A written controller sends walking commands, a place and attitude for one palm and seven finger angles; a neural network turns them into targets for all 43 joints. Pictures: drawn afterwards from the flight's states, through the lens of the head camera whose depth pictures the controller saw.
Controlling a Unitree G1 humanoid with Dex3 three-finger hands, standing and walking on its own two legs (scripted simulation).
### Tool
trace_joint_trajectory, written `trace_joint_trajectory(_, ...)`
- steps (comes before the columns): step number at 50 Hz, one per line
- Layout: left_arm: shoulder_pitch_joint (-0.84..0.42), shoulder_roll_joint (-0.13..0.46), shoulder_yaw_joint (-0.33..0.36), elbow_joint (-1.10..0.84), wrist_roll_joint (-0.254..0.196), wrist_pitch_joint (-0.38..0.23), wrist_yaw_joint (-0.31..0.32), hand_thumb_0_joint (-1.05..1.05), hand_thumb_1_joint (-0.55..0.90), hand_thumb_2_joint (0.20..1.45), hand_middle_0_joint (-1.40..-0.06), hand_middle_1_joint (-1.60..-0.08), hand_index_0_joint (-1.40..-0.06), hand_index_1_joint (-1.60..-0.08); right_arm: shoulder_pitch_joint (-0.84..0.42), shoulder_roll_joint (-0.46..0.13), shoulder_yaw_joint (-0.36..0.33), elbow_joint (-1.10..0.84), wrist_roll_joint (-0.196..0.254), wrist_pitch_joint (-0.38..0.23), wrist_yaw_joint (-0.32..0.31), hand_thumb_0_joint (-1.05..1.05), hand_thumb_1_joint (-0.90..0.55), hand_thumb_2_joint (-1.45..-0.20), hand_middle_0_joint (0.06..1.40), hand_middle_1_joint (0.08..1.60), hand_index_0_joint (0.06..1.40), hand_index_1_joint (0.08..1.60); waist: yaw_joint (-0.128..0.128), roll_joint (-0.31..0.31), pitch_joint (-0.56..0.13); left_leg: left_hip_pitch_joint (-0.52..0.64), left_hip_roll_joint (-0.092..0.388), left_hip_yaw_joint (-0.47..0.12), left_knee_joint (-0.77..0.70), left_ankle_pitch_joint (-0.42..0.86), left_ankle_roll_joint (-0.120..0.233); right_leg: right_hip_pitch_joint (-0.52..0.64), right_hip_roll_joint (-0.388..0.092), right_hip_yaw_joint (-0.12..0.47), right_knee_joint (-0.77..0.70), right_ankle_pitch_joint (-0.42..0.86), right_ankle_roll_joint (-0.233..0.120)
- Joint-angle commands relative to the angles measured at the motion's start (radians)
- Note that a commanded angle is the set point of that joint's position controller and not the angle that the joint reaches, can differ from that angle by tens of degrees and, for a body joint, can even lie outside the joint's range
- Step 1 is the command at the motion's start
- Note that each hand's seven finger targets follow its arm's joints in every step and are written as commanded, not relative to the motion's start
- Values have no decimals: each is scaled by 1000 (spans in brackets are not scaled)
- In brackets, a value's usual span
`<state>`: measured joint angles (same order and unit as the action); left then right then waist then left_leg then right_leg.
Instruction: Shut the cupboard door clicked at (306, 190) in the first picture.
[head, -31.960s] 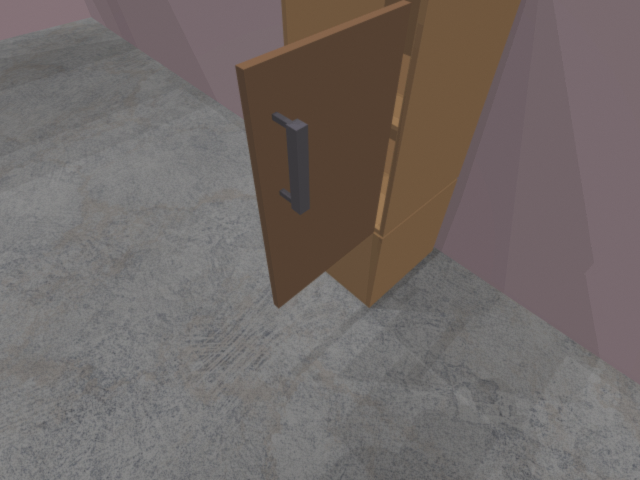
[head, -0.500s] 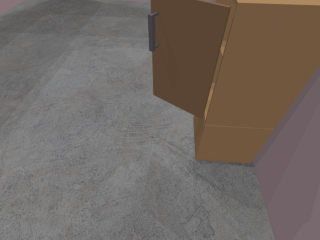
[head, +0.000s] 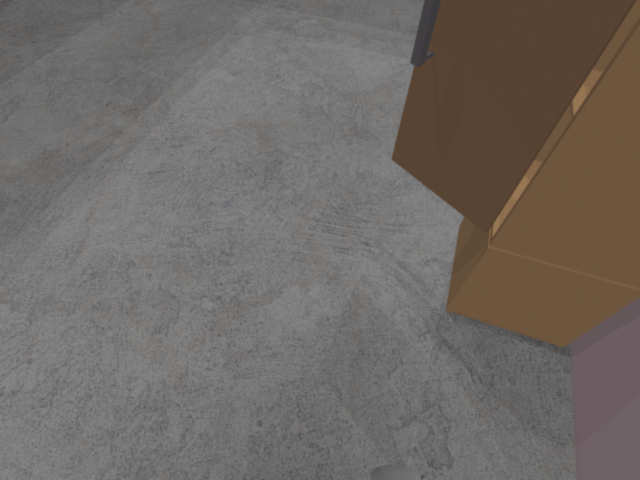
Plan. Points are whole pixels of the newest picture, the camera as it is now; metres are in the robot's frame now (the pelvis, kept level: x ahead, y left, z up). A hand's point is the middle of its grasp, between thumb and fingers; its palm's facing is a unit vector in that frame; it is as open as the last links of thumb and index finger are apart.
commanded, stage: walk to a spot facing it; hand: left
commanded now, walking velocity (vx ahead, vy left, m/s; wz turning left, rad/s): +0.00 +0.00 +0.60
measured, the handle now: (433, 22) +0.96 -0.21 +0.08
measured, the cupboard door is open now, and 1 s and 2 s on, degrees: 58 58 58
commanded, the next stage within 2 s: turn to face it in 1.56 s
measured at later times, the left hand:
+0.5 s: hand out of the picture -0.02 +0.18 -0.18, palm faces +0.35 -0.90 -0.26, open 7.4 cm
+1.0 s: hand out of the picture +0.08 +0.19 -0.15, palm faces +0.60 -0.76 -0.26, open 7.4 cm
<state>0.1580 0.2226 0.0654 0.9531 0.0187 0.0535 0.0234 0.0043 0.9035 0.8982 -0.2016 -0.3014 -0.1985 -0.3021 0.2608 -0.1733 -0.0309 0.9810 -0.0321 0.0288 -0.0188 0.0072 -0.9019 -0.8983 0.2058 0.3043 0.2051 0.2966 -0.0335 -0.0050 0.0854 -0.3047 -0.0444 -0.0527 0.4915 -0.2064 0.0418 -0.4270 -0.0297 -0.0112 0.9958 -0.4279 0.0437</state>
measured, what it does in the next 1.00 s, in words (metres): walks ahead, turning left: right foot, then left foot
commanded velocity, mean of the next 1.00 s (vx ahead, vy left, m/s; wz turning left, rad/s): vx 0.21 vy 0.00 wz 0.60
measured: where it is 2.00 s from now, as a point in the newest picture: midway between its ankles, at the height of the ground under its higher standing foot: (223, 403)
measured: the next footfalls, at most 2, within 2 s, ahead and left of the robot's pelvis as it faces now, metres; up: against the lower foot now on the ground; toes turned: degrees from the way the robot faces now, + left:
right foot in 0.18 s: +0.03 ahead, -0.17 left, +0.00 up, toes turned +9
left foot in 0.52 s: +0.01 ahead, +0.11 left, +0.00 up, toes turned +26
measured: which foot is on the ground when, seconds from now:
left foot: down 0.00-0.18, up 0.20-0.50, down 0.52-0.84, up 0.86-1.00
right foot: up 0.00-0.16, down 0.18-0.52, up 0.54-0.82, down 0.84-1.00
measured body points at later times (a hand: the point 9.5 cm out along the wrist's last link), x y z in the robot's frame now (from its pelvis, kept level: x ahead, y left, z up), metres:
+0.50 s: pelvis +0.01 -0.03 -0.01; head +0.05 -0.01 +0.43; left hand -0.04 +0.23 -0.16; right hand +0.19 -0.25 -0.14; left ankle -0.03 +0.09 -0.73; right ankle -0.01 -0.17 -0.74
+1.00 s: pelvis +0.15 -0.01 +0.00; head +0.18 -0.01 +0.45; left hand +0.05 +0.23 -0.13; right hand +0.32 -0.19 -0.16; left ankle +0.03 +0.08 -0.64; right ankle +0.21 -0.09 -0.74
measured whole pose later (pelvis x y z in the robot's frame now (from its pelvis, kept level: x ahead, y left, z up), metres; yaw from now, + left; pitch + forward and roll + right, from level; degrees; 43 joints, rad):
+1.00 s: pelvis +0.15 -0.01 +0.00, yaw +38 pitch +1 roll +1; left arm 0.26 0.18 0.05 0.90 0.03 -0.05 0.00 0.00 0.90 0.90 -0.20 -0.30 -0.20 -0.30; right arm 0.26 -0.24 -0.07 0.98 -0.03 0.03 0.03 0.01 -0.90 -0.90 0.20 0.30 0.20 0.30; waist -0.03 0.02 0.04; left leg -0.53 0.02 -0.01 1.21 -0.32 0.00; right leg -0.25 -0.09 -0.18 0.50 -0.27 -0.02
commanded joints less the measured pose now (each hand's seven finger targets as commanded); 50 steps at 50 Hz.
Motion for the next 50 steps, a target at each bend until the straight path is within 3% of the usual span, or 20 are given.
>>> trace_joint_trajectory(1,-17,74,21,-111,-1,-30,-1,0,900,900,-200,-300,-200,-300,42,-235,-68,-65,-5,-4,-10,0,-900,-900,200,300,200,300,-7,141,-131,161,247,-321,-169,229,126,-41,9,18,-108,-16,17)
trace_joint_trajectory(4,12,81,22,-116,-4,-30,1,0,900,900,-200,-300,-200,-300,16,-243,-80,-85,-5,6,-4,0,-900,-900,200,300,200,300,1,183,-144,113,215,-346,-156,215,106,67,44,5,-259,-6,11)
trace_joint_trajectory(7,134,129,34,-96,-5,-41,8,0,900,900,-200,-300,-200,-300,-48,-225,-85,-119,11,14,3,0,-900,-900,200,300,200,300,63,141,-169,-55,128,-324,-77,81,37,337,36,16,-592,169,-2)
trace_joint_trajectory(9,119,264,61,-108,17,-49,19,0,900,900,-200,-300,-200,-300,-51,-132,-78,-155,16,15,15,0,-900,-900,200,300,200,300,71,-243,-89,-326,-75,-27,333,-315,-90,369,-403,443,-808,17,-183)
trace_joint_trajectory(10,49,259,46,-134,11,-42,18,0,900,900,-200,-300,-200,-300,-48,-160,-83,-157,2,20,24,0,-900,-900,200,300,200,300,42,-156,-61,-283,-19,-40,566,-363,-75,214,-446,390,-793,29,-230)
trace_joint_trajectory(13,-34,163,32,-148,12,-57,23,0,900,900,-200,-300,-200,-300,-46,-151,-75,-142,8,27,38,0,-900,-900,200,300,200,300,-14,-193,-29,-303,64,-8,715,-258,-90,225,-307,163,-666,384,-204)
trace_joint_trajectory(18,113,220,45,-115,15,-61,18,0,900,900,-200,-300,-200,-300,-157,-117,-46,-177,20,22,52,0,-900,-900,200,300,200,300,57,-193,-66,-197,51,119,374,-251,-99,371,-288,11,-540,804,-159)
trace_joint_trajectory(22,138,238,55,-102,14,-62,4,0,900,900,-200,-300,-200,-300,-149,-131,-41,-188,20,10,54,0,-900,-900,200,300,200,300,54,-216,-84,-64,37,167,173,-209,-70,352,-306,-8,-533,563,-125)
trace_joint_trajectory(24,125,230,54,-111,3,-61,-9,0,900,900,-200,-300,-200,-300,-49,-178,-51,-163,11,-6,51,0,-900,-900,200,300,200,300,-6,-117,-128,190,31,154,-28,-118,-43,203,-275,-75,-377,382,-71)
trace_joint_trajectory(25,128,175,48,-135,-2,-58,-20,0,900,900,-200,-300,-200,-300,39,-290,-78,-143,0,-14,44,0,-900,-900,200,300,200,300,-57,148,-180,386,234,-137,-99,-122,51,-30,-168,-169,-135,122,-6)
trace_joint_trajectory(26,36,117,22,-203,2,-61,-30,0,900,900,-200,-300,-200,-300,157,-381,-101,-119,-9,-16,34,0,-900,-900,200,300,200,300,-119,358,-168,463,454,-486,-189,-43,193,-291,-57,-149,97,-251,26)
trace_joint_trajectory(27,-79,144,20,-233,15,-56,-22,0,900,900,-200,-300,-200,-300,213,-363,-94,-93,-5,-18,30,0,-900,-900,200,300,200,300,-143,233,-126,364,462,-496,-214,-204,214,-317,-94,-30,162,-229,5)
trace_joint_trajectory(30,-55,129,32,-194,11,-67,-42,0,900,900,-200,-300,-200,-300,41,-279,-66,-141,-4,-39,12,0,-900,-900,200,300,200,300,-40,188,-31,184,318,-343,-246,-261,139,-281,-100,16,143,3,9)
trace_joint_trajectory(37,9,104,24,-171,8,-70,-60,0,900,900,-200,-300,-200,-300,-13,-266,-69,-129,-3,-44,19,0,-900,-900,200,300,200,300,9,175,-41,63,220,-212,-221,-258,117,-10,-15,-77,-271,99,26)
trace_joint_trajectory(40,167,128,43,-121,12,-82,-57,0,900,900,-200,-300,-200,-300,-67,-242,-69,-130,4,-38,21,0,-900,-900,200,300,200,300,95,89,-49,-156,167,-180,-87,-340,84,322,17,-89,-434,172,24)
trace_joint_trajectory(41,280,186,60,-96,17,-96,-47,0,900,900,-200,-300,-200,-300,-76,-195,-60,-142,14,-42,22,0,-900,-900,200,300,200,300,149,-75,-87,-309,73,-101,116,-379,39,515,-93,45,-579,11,-2)
trace_joint_trajectory(42,361,296,80,-91,30,-105,-28,0,900,900,-200,-300,-200,-300,-62,-110,-45,-169,25,-47,29,0,-900,-900,200,300,200,300,189,-395,-135,-454,-58,39,514,-448,-17,587,-410,492,-805,-314,-105)
trace_joint_trajectory(44,232,242,63,-116,15,-101,-12,0,900,900,-200,-300,-200,-300,-76,-135,-60,-161,4,-42,37,0,-900,-900,200,300,200,300,97,-263,-26,-465,58,-49,814,-297,-14,310,-464,603,-902,-506,-160)
trace_joint_trajectory(47,105,113,34,-118,14,-120,-10,0,900,900,-200,-300,-200,-300,-29,-97,-53,-101,1,-28,57,0,-900,-900,200,300,200,300,13,-149,-36,-353,133,-5,784,-82,-40,219,-334,143,-824,-68,-110)
trace_joint_trajectory(50,184,86,29,-70,13,-138,-9,0,900,900,-200,-300,-200,-300,-63,-67,-43,-101,6,-23,64,0,-900,-900,200,300,200,300,34,-142,-56,-396,132,55,671,-53,-60,358,-311,-38,-777,330,-119)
